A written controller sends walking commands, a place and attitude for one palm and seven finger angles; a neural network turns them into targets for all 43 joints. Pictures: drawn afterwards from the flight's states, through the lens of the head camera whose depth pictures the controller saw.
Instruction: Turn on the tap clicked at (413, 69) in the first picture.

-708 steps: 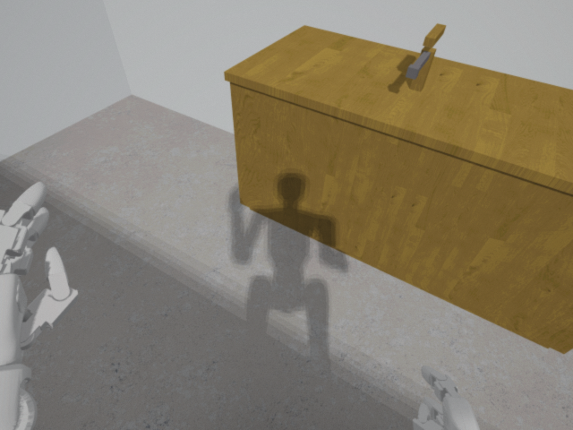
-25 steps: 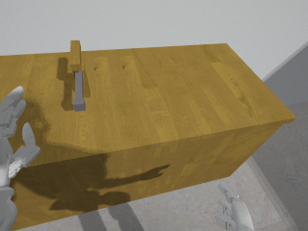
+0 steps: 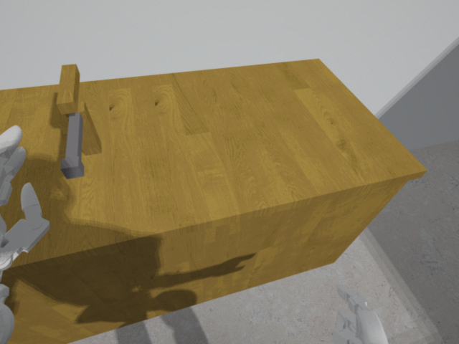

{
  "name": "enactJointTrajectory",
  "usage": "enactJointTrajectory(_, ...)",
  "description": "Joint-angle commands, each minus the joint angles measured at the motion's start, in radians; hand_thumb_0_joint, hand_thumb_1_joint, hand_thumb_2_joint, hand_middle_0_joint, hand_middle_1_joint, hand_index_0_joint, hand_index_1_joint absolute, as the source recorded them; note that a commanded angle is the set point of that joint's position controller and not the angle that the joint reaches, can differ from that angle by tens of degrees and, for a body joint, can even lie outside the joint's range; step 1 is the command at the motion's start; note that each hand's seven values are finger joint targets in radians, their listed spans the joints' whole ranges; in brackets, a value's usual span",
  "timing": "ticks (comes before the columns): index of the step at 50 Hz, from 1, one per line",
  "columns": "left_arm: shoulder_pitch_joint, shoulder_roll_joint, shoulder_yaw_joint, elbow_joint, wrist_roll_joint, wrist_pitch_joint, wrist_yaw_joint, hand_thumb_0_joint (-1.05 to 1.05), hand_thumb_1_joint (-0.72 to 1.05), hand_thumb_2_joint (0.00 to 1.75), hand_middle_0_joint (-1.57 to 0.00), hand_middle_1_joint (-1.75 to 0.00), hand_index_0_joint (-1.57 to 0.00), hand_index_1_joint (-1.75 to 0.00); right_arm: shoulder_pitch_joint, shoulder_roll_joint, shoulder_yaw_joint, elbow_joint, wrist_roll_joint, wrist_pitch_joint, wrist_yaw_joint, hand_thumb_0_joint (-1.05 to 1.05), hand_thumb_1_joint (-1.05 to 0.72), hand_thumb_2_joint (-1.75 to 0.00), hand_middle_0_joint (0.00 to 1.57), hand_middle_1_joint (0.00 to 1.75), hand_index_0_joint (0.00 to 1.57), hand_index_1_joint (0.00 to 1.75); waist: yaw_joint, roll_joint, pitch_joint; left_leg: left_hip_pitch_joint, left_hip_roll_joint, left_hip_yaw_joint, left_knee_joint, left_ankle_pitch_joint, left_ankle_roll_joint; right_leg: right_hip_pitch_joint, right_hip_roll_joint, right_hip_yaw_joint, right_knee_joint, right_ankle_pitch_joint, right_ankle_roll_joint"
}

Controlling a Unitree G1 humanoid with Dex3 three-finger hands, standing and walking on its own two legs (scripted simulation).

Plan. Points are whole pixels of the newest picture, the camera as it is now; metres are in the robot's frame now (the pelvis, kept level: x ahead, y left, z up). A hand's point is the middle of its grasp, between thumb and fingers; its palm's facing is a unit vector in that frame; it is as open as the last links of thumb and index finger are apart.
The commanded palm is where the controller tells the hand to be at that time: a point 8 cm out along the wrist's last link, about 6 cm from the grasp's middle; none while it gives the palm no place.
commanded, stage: shuffle to correct the standing spot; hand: left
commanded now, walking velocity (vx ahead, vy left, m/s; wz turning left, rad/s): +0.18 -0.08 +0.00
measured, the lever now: (72, 167) +0.37 +0.31 +0.09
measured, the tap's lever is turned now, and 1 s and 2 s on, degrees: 0 0 0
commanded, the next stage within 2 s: come to a stop and stand still in 0.24 s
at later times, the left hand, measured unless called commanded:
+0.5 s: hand (34, 175) +0.25 +0.25 +0.22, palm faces +0.49 -0.76 -0.43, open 7.4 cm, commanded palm +0.18 +0.25 +0.19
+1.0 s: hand (94, 210) +0.22 +0.17 +0.21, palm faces +0.40 -0.85 -0.33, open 7.4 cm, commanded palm +0.17 +0.22 +0.19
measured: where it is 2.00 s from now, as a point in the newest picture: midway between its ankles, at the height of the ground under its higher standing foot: outside the picture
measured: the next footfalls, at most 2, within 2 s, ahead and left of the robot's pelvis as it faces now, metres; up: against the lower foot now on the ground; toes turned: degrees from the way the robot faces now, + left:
left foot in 0.22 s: +0.06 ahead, +0.06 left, +0.00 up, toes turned +1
right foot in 0.52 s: +0.08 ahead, -0.15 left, +0.00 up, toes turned -1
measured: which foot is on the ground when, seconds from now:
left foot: down 0.00-0.10, up 0.12-0.20, down 0.22-1.00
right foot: down 0.00-0.24, up 0.26-0.50, down 0.52-1.00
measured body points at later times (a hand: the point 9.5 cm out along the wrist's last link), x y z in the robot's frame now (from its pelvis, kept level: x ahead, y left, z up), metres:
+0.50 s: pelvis +0.01 -0.03 +0.00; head +0.03 -0.01 +0.45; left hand +0.22 +0.29 +0.24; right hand +0.18 -0.21 -0.08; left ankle +0.04 +0.11 -0.73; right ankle +0.07 -0.15 -0.72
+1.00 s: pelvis -0.01 -0.05 +0.01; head -0.03 -0.06 +0.46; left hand +0.19 +0.22 +0.23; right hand +0.14 -0.30 -0.07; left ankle +0.05 +0.08 -0.72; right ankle +0.07 -0.15 -0.72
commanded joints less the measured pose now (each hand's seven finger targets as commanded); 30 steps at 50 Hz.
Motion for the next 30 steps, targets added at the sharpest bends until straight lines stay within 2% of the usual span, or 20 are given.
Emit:
enactJointTrajectory(1, -0.056, 0.192, 0.141, -0.207, -0.004, -0.067, 0.022, 0.00, 0.90, 0.90, -0.20, -0.30, -0.20, -0.30, -0.087, -0.111, -0.051, -0.168, 0.008, -0.047, -0.009, 0.00, -0.90, -0.90, 0.20, 0.30, 0.20, 0.30, 0.006, 0.048, -0.178, -0.059, 0.039, -0.015, 0.056, 0.470, 0.054, 0.164, -0.140, 0.151, -0.086, 0.462, -0.060)
enactJointTrajectory(3, -0.027, 0.185, 0.139, -0.193, -0.010, -0.063, 0.028, 0.00, 0.90, 0.90, -0.20, -0.30, -0.20, -0.30, -0.084, -0.105, -0.054, -0.169, 0.015, -0.045, -0.004, 0.00, -0.90, -0.90, 0.20, 0.30, 0.20, 0.30, 0.012, -0.090, -0.198, -0.214, -0.039, 0.058, 0.255, 0.352, 0.024, 0.294, -0.253, 0.294, -0.139, 0.587, -0.149)
enactJointTrajectory(5, -0.015, 0.166, 0.134, -0.179, -0.015, -0.076, 0.030, 0.00, 0.90, 0.90, -0.20, -0.30, -0.20, -0.30, -0.087, -0.095, -0.047, -0.169, 0.018, -0.045, 0.000, 0.00, -0.90, -0.90, 0.20, 0.30, 0.20, 0.30, 0.032, -0.106, -0.130, -0.374, -0.020, 0.012, 0.291, -0.083, 0.023, 0.321, -0.349, 0.393, -0.191, 0.631, -0.207)
enactJointTrajectory(7, -0.008, 0.182, 0.143, -0.193, -0.010, -0.078, 0.028, 0.00, 0.90, 0.90, -0.20, -0.30, -0.20, -0.30, -0.096, -0.091, -0.035, -0.164, 0.017, -0.030, -0.001, 0.00, -0.90, -0.90, 0.20, 0.30, 0.20, 0.30, 0.030, -0.010, -0.058, -0.293, 0.020, 0.002, 0.121, -0.089, 0.036, 0.190, -0.325, 0.344, -0.192, 0.519, -0.169)
enactJointTrajectory(9, -0.052, 0.150, 0.100, -0.202, -0.005, -0.077, 0.025, 0.00, 0.90, 0.90, -0.20, -0.30, -0.20, -0.30, -0.077, -0.070, -0.019, -0.155, 0.001, -0.031, -0.006, 0.00, -0.90, -0.90, 0.20, 0.30, 0.20, 0.30, -0.009, 0.011, -0.095, -0.002, -0.028, 0.095, -0.118, 0.149, 0.033, 0.016, -0.207, 0.162, -0.138, 0.345, -0.095)
enactJointTrajectory(10, -0.071, 0.138, 0.083, -0.199, -0.006, -0.076, 0.022, 0.00, 0.90, 0.90, -0.20, -0.30, -0.20, -0.30, -0.072, -0.088, -0.029, -0.151, -0.001, -0.037, -0.012, 0.00, -0.90, -0.90, 0.20, 0.30, 0.20, 0.30, -0.022, 0.081, -0.120, 0.148, -0.019, 0.059, -0.179, 0.243, 0.041, -0.069, -0.142, 0.099, -0.018, 0.302, -0.055)
enactJointTrajectory(12, -0.120, 0.150, 0.063, -0.229, 0.003, -0.079, 0.025, 0.00, 0.90, 0.90, -0.20, -0.30, -0.20, -0.30, -0.094, -0.127, -0.051, -0.165, -0.003, -0.037, -0.022, 0.00, -0.90, -0.90, 0.20, 0.30, 0.20, 0.30, -0.023, 0.302, -0.113, 0.314, 0.313, -0.433, -0.337, 0.306, 0.198, -0.361, -0.028, 0.027, 0.379, -0.111, 0.036)
enactJointTrajectory(13, -0.148, 0.172, 0.082, -0.210, 0.012, -0.076, 0.024, 0.00, 0.90, 0.90, -0.20, -0.30, -0.20, -0.30, -0.106, -0.108, -0.042, -0.178, 0.000, -0.039, -0.016, 0.00, -0.90, -0.90, 0.20, 0.30, 0.20, 0.30, -0.006, 0.197, -0.085, 0.213, 0.350, -0.514, -0.382, 0.209, 0.271, -0.380, -0.010, 0.087, 0.539, -0.124, 0.036)
enactJointTrajectory(15, -0.223, 0.179, 0.077, -0.211, 0.021, -0.052, 0.011, 0.00, 0.90, 0.90, -0.20, -0.30, -0.20, -0.30, -0.114, -0.098, -0.031, -0.154, -0.015, -0.046, -0.014, 0.00, -0.90, -0.90, 0.20, 0.30, 0.20, 0.30, -0.012, 0.153, -0.013, 0.052, 0.343, -0.459, -0.425, 0.082, 0.274, -0.394, -0.074, 0.112, 0.627, -0.081, 0.036)
enactJointTrajectory(19, -0.114, 0.153, 0.078, -0.274, 0.038, -0.055, 0.008, 0.00, 0.90, 0.90, -0.20, -0.30, -0.20, -0.30, -0.086, -0.106, -0.040, -0.154, -0.007, -0.066, 0.003, 0.00, -0.90, -0.90, 0.20, 0.30, 0.20, 0.30, 0.027, 0.235, -0.106, -0.016, 0.208, -0.091, -0.311, 0.344, 0.174, -0.175, -0.111, 0.019, 0.282, -0.020, 0.032)
enactJointTrajectory(20, -0.869, 0.817, 0.625, -0.253, 0.122, -0.169, 0.019, 0.00, 0.90, 0.90, -0.20, -0.30, -0.20, -0.30, 0.094, -0.092, -0.079, -0.046, -0.056, -0.156, 0.011, 0.00, -0.90, -0.90, 0.20, 0.30, 0.20, 0.30, 0.075, 0.148, -0.146, -0.032, 0.198, 0.096, -0.164, 0.445, 0.154, -0.168, -0.159, 0.009, 0.272, -0.023, 0.005)
enactJointTrajectory(21, -0.489, 0.313, 0.202, 0.097, 0.061, -0.132, -0.046, 0.00, 0.90, 0.90, -0.20, -0.30, -0.20, -0.30, -0.040, -0.041, -0.033, -0.117, -0.030, -0.170, 0.009, 0.00, -0.90, -0.90, 0.20, 0.30, 0.20, 0.30, 0.026, 0.194, -0.221, 0.015, 0.085, 0.023, -0.134, 0.498, 0.059, -0.114, -0.088, 0.063, 0.123, 0.114, -0.012)
enactJointTrajectory(22, -0.330, 0.284, 0.226, -0.058, 0.015, -0.108, -0.032, 0.00, 0.90, 0.90, -0.20, -0.30, -0.20, -0.30, -0.018, -0.077, -0.025, -0.158, 0.011, -0.160, 0.030, 0.00, -0.90, -0.90, 0.20, 0.30, 0.20, 0.30, 0.022, 0.363, -0.272, 0.167, 0.099, 0.051, -0.162, 0.649, 0.056, -0.076, -0.051, -0.040, 0.085, 0.147, 0.001)
enactJointTrajectory(23, -0.404, 0.180, 0.097, -0.034, 0.037, -0.107, -0.058, 0.00, 0.90, 0.90, -0.20, -0.30, -0.20, -0.30, -0.004, -0.082, -0.031, -0.167, -0.001, -0.168, 0.036, 0.00, -0.90, -0.90, 0.20, 0.30, 0.20, 0.30, -0.004, 0.444, -0.272, 0.134, 0.123, 0.029, -0.124, 0.715, 0.048, -0.049, -0.059, -0.069, 0.029, 0.127, 0.004)
enactJointTrajectory(24, -0.376, 0.222, 0.116, -0.027, 0.033, -0.101, -0.063, 0.00, 0.90, 0.90, -0.20, -0.30, -0.20, -0.30, -0.015, -0.099, -0.040, -0.169, 0.014, -0.167, 0.039, 0.00, -0.90, -0.90, 0.20, 0.30, 0.20, 0.30, 0.015, 0.439, -0.264, 0.107, 0.121, 0.036, -0.080, 0.700, 0.054, 0.003, -0.057, -0.044, -0.030, 0.204, 0.004)
enactJointTrajectory(25, -0.317, 0.190, 0.095, -0.018, 0.028, -0.089, -0.061, 0.00, 0.90, 0.90, -0.20, -0.30, -0.20, -0.30, -0.028, -0.095, -0.035, -0.176, 0.018, -0.158, 0.048, 0.00, -0.90, -0.90, 0.20, 0.30, 0.20, 0.30, 0.016, 0.360, -0.247, 0.001, 0.096, 0.055, -0.036, 0.559, 0.045, 0.102, -0.085, 0.003, -0.073, 0.311, 0.000)
enactJointTrajectory(27, -0.142, 0.124, 0.055, 0.083, 0.015, -0.070, -0.049, 0.00, 0.90, 0.90, -0.20, -0.30, -0.20, -0.30, -0.020, -0.071, -0.026, -0.162, 0.024, -0.146, 0.052, 0.00, -0.90, -0.90, 0.20, 0.30, 0.20, 0.30, 0.023, -0.016, -0.213, -0.178, -0.018, 0.112, 0.156, 0.223, 0.012, 0.194, -0.206, 0.181, -0.132, 0.538, -0.050)
enactJointTrajectory(28, -0.113, 0.096, 0.024, 0.085, 0.010, -0.057, -0.047, 0.00, 0.90, 0.90, -0.20, -0.30, -0.20, -0.30, -0.001, -0.077, -0.033, -0.171, 0.031, -0.136, 0.047, 0.00, -0.90, -0.90, 0.20, 0.30, 0.20, 0.30, 0.016, -0.265, -0.174, -0.219, -0.056, 0.086, 0.196, 0.047, -0.001, 0.156, -0.278, 0.269, -0.181, 0.519, -0.088)
enactJointTrajectory(29, -0.096, 0.135, 0.060, 0.085, 0.001, -0.053, -0.040, 0.00, 0.90, 0.90, -0.20, -0.30, -0.20, -0.30, -0.033, -0.097, -0.045, -0.182, 0.032, -0.129, 0.036, 0.00, -0.90, -0.90, 0.20, 0.30, 0.20, 0.30, 0.037, -0.396, -0.138, -0.213, -0.048, 0.035, 0.231, -0.063, 0.002, 0.067, -0.314, 0.313, -0.248, 0.378, -0.103)
enactJointTrajectory(30, -0.071, 0.161, 0.104, 0.108, -0.007, -0.049, -0.036, 0.00, 0.90, 0.90, -0.20, -0.30, -0.20, -0.30, -0.055, -0.092, -0.040, -0.180, 0.031, -0.121, 0.018, 0.00, -0.90, -0.90, 0.20, 0.30, 0.20, 0.30, 0.046, -0.430, -0.092, -0.194, -0.025, -0.001, 0.219, -0.082, 0.008, -0.040, -0.321, 0.299, -0.292, 0.214, -0.106)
